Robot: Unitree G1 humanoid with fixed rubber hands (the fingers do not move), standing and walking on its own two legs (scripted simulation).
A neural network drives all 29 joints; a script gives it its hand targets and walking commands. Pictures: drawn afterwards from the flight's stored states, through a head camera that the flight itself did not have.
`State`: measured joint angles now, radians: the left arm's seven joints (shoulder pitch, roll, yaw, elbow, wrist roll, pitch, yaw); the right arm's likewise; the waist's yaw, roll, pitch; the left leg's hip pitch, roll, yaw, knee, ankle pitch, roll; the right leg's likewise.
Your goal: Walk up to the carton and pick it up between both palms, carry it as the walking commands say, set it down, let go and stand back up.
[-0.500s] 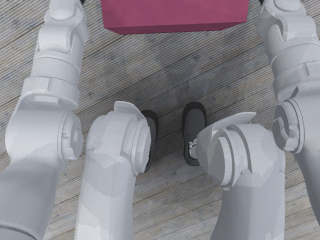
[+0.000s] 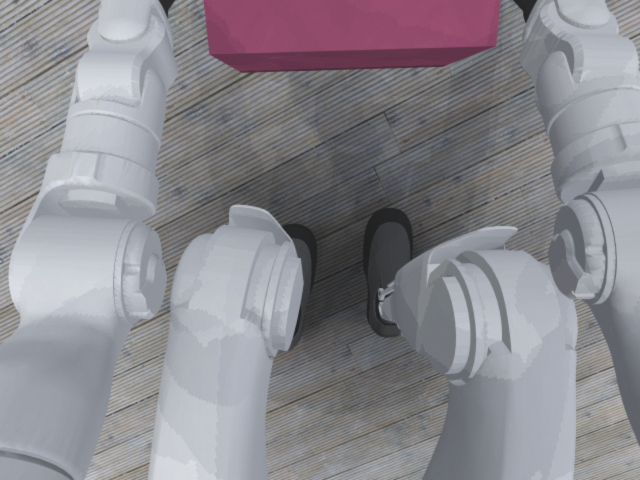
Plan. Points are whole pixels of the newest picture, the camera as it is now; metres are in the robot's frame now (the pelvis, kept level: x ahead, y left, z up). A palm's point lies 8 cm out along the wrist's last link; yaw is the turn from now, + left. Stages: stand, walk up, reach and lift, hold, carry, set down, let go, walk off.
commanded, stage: set down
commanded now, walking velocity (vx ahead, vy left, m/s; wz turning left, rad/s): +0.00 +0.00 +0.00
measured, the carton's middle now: out of the picture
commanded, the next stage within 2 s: none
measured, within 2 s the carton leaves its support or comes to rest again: neither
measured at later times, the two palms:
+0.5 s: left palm out of the picture +0.51 +0.19 -0.19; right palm out of the picture +0.53 -0.17 -0.19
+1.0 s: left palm out of the picture +0.51 +0.21 -0.20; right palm out of the picture +0.53 -0.18 -0.20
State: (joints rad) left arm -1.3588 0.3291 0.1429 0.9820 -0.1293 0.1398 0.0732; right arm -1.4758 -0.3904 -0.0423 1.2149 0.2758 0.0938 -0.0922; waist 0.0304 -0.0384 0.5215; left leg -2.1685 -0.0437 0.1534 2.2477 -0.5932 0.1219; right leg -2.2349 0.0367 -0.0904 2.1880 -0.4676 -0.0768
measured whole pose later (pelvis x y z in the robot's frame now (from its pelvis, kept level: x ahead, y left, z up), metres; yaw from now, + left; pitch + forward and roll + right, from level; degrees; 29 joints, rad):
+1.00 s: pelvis +0.00 +0.00 +0.00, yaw +0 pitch +30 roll +1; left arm -1.37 0.37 0.15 1.07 -0.13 0.07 0.07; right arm -1.48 -0.40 -0.07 1.25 0.28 0.05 -0.06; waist 0.03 -0.04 0.52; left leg -2.17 -0.05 0.15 2.26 -0.60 0.11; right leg -2.24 0.03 -0.10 2.20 -0.48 -0.08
